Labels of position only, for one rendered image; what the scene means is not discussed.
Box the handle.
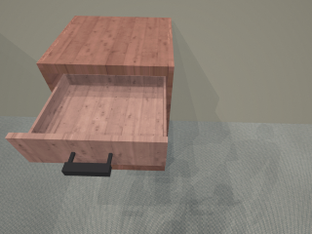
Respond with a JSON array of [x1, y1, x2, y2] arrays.
[[61, 152, 113, 177]]

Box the drawer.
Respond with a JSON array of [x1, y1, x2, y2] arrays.
[[5, 73, 168, 167]]

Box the cabinet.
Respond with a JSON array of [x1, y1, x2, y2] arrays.
[[36, 16, 175, 172]]

